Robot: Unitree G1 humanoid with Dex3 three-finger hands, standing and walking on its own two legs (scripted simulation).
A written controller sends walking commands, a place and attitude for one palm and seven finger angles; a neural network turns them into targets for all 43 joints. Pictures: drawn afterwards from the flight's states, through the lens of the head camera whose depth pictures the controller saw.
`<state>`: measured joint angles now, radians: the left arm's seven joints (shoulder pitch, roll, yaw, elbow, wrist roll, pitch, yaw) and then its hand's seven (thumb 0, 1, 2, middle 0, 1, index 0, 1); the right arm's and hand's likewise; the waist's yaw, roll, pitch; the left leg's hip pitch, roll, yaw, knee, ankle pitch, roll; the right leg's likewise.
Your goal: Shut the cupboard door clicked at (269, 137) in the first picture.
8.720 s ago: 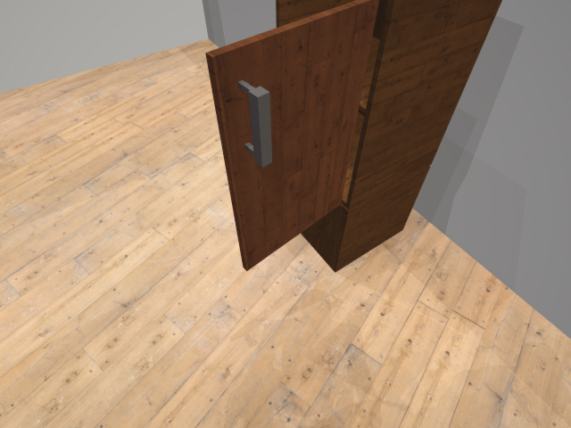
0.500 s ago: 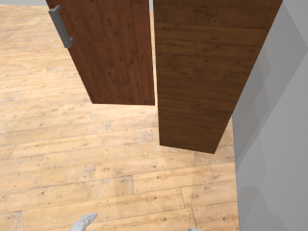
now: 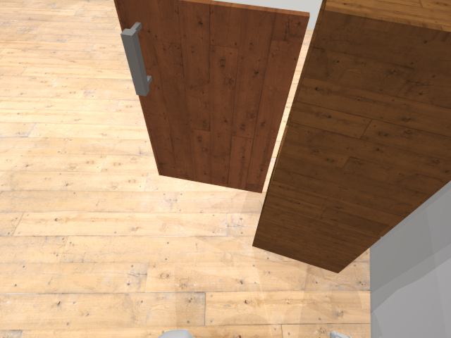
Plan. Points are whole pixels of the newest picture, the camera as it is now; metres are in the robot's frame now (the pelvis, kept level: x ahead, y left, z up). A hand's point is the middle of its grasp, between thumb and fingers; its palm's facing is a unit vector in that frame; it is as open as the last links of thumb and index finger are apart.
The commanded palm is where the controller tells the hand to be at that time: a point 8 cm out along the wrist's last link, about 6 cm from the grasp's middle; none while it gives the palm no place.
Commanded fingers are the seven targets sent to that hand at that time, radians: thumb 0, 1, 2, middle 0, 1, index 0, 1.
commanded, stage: take the last steps up to it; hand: left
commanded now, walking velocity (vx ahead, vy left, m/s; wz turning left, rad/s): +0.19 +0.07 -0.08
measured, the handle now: (140, 60) +0.61 +0.26 +0.14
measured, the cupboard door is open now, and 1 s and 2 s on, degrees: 97 97 97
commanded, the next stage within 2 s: come to a stop and stand still in 0.10 s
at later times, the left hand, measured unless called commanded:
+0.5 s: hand (149, 284) +0.23 +0.19 -0.16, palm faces -0.03 -0.98 -0.19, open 7.4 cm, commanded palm none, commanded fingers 0.00 0.90 0.90 -0.20 -0.30 -0.20 -0.30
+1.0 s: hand (130, 319) +0.16 +0.21 -0.17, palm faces +0.00 -0.97 -0.23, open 7.4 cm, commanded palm none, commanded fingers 0.00 0.90 0.90 -0.20 -0.30 -0.20 -0.30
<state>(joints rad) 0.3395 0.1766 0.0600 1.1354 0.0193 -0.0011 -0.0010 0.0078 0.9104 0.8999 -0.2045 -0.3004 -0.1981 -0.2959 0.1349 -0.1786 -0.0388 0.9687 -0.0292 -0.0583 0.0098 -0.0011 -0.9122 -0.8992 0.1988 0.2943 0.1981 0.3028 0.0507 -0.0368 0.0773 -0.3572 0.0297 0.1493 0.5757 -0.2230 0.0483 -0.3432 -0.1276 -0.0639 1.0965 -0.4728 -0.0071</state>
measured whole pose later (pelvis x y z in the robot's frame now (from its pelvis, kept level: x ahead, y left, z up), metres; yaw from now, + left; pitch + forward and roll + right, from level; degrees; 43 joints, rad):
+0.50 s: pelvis +0.13 +0.03 +0.01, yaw -2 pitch +1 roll +0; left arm 0.11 0.15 0.02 1.03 0.00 0.01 0.04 0.00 0.91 0.90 -0.20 -0.30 -0.20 -0.30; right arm 0.28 -0.14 -0.03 1.12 0.00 0.03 -0.03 0.00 -0.91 -0.90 0.20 0.29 0.20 0.30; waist -0.03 -0.01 0.06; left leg -0.16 0.02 0.12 0.51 -0.34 0.00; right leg -0.29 -0.04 -0.12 0.56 -0.27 -0.02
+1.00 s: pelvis +0.13 +0.03 +0.00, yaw -2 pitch -1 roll +0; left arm 0.27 0.17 0.00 1.01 0.01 0.00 0.05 0.01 0.90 0.90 -0.21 -0.30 -0.20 -0.30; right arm 0.21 -0.20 -0.03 0.97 -0.01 0.00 -0.02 0.00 -0.91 -0.90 0.20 0.29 0.20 0.30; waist 0.01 0.00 0.04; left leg -0.16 0.01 0.11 0.53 -0.36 0.02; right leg -0.22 -0.02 -0.03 0.56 -0.33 0.00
